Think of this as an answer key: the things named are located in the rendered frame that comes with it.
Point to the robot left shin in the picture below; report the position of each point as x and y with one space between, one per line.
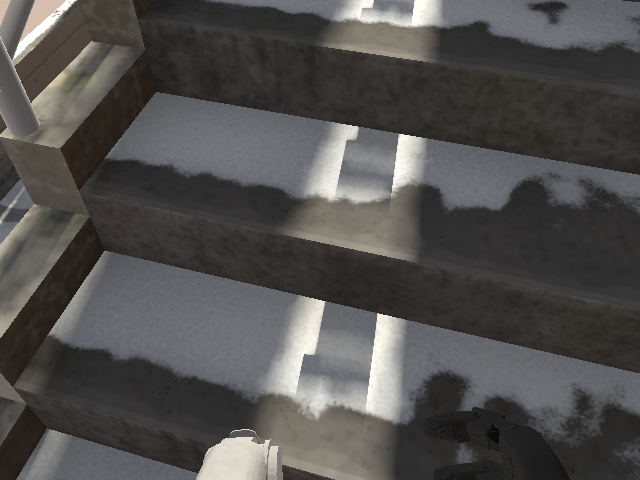
240 433

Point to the left robot thigh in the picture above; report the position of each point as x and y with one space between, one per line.
242 458

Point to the robot right hand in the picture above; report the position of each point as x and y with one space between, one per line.
525 454

